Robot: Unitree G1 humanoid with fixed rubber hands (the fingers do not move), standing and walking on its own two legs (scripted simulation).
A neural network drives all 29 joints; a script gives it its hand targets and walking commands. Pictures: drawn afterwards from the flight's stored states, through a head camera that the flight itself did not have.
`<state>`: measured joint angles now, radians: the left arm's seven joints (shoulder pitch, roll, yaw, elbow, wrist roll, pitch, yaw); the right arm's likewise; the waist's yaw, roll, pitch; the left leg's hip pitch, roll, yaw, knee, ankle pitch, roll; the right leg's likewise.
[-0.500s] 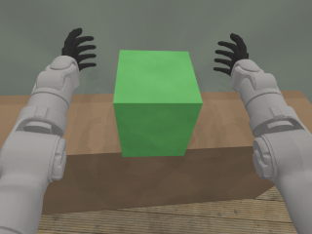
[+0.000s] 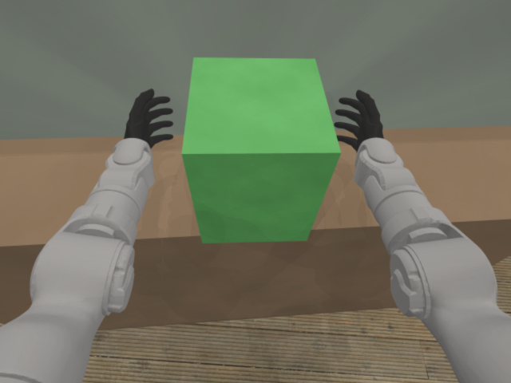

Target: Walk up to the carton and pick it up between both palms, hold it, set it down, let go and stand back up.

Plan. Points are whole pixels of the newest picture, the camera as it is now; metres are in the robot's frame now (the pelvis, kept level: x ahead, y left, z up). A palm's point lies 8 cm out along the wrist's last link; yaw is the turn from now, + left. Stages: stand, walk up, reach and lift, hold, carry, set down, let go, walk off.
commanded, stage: reach and lift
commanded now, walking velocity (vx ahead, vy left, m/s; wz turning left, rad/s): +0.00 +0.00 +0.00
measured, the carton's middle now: (255, 157) +0.48 -0.01 +0.05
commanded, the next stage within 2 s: none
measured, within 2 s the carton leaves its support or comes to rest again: neither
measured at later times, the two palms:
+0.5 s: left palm (159, 141) +0.48 +0.15 +0.10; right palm (353, 143) +0.46 -0.17 +0.10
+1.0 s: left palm (161, 147) +0.47 +0.14 +0.09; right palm (343, 152) +0.45 -0.15 +0.10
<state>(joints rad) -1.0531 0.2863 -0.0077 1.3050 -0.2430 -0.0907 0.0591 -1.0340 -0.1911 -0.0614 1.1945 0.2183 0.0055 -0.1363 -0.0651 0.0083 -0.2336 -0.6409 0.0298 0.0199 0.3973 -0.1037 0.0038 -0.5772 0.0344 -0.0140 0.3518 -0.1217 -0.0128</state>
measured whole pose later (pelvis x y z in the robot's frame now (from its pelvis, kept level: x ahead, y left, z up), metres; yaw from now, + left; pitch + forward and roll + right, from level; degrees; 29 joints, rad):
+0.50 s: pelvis +0.00 +0.00 +0.00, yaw +0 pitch +22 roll -1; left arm -1.05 0.19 0.13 1.27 -0.09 -0.17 0.06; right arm -1.00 -0.12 -0.18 1.14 0.09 -0.06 -0.14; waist -0.06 0.00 -0.24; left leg -0.65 0.03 0.02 0.34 -0.08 0.00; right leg -0.59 0.03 -0.01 0.29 -0.09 -0.01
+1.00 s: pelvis +0.04 -0.01 +0.02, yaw +4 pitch +11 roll +0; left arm -0.82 -0.04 0.53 0.91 0.41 -0.04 -0.03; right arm -0.74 0.19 -0.64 0.74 -0.49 -0.07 -0.05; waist -0.08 0.00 -0.09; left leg -0.30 0.00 -0.05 0.18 -0.07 -0.01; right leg -0.20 0.01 -0.09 0.10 -0.09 -0.02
